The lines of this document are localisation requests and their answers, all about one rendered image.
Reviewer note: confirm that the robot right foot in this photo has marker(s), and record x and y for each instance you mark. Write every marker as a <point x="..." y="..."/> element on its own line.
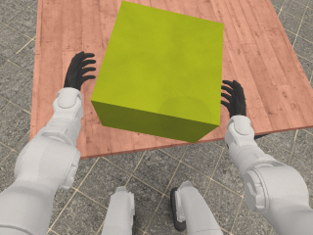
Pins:
<point x="179" y="225"/>

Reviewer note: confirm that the carton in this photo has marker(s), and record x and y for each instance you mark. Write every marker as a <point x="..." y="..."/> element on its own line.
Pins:
<point x="161" y="74"/>

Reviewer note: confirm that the table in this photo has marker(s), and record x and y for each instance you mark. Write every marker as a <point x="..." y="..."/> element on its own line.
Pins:
<point x="256" y="52"/>

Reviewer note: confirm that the robot right upper arm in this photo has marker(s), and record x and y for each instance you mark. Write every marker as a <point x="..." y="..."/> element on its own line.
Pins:
<point x="280" y="195"/>

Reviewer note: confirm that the robot left hand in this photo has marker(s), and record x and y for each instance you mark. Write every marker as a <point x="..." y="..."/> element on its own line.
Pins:
<point x="74" y="78"/>

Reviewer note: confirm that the robot right thigh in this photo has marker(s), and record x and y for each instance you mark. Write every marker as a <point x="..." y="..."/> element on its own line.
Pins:
<point x="198" y="216"/>

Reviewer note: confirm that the robot left upper arm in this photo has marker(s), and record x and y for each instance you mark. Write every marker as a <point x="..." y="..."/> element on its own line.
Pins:
<point x="26" y="206"/>

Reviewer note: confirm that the robot right hand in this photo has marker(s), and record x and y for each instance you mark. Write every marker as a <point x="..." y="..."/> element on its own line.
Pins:
<point x="237" y="100"/>

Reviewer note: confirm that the robot right forearm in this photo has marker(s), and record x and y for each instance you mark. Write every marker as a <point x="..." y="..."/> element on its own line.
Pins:
<point x="243" y="150"/>

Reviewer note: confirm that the robot left forearm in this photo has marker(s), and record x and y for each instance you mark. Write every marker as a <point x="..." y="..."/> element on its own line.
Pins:
<point x="64" y="125"/>

